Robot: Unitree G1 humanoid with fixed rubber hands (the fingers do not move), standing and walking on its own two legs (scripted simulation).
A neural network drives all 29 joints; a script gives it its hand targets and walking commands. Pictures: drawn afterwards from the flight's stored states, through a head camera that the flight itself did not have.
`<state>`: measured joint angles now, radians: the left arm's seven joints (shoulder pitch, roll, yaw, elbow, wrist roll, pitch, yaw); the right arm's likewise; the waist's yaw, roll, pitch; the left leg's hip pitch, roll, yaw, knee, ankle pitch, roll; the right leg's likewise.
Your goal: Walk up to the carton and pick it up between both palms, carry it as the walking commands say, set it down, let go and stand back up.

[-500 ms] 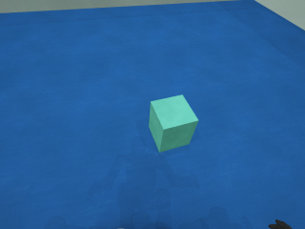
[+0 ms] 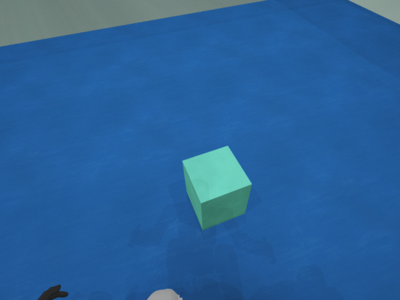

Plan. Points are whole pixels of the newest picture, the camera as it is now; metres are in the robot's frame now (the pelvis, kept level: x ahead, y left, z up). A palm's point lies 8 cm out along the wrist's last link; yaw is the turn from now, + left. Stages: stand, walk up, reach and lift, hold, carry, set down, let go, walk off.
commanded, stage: walk up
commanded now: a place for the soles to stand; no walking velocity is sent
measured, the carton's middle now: (215, 188) +0.72 -0.01 -0.62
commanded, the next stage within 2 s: none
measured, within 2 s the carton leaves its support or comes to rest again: neither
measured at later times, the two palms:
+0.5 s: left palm (63, 252) +0.23 +0.34 -0.09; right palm (373, 266) +0.22 -0.33 -0.08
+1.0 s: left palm (82, 225) +0.30 +0.32 -0.10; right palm (350, 232) +0.30 -0.32 -0.10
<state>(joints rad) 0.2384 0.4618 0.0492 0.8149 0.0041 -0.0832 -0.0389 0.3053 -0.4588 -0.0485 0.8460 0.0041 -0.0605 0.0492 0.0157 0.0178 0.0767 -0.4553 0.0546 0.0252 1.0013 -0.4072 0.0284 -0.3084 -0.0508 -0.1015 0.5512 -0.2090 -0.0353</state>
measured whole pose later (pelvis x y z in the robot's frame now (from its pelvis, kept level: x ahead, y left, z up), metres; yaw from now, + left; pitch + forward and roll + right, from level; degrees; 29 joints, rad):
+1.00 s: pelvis +0.19 +0.01 +0.00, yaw +5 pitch -2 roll +1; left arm 0.03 0.40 -0.02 1.03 0.00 -0.02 0.00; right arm 0.13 -0.43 -0.03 1.05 0.00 -0.01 0.01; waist -0.01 -0.02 0.05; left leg -0.19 0.02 0.00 0.54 -0.32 -0.02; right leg -0.33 -0.06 -0.09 0.53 -0.17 -0.01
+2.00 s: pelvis +0.25 -0.08 -0.02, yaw +9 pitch -1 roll +2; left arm 0.06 0.51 0.14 0.81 0.08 0.08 -0.11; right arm 0.36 -0.54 -0.12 0.96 -0.04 -0.08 -0.11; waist -0.03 -0.08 0.10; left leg -0.22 0.10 -0.12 0.66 -0.44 -0.07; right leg -0.44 -0.07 0.05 0.75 -0.33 -0.01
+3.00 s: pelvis +0.29 -0.31 -0.02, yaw +28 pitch +0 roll +1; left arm 0.37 0.57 0.07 0.86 0.03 -0.06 0.07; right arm 0.13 -0.51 -0.10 0.76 -0.03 0.03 0.07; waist 0.07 0.03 0.13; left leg -0.45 0.00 -0.04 0.81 -0.46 0.03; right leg -0.39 -0.21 -0.09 0.79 -0.37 0.05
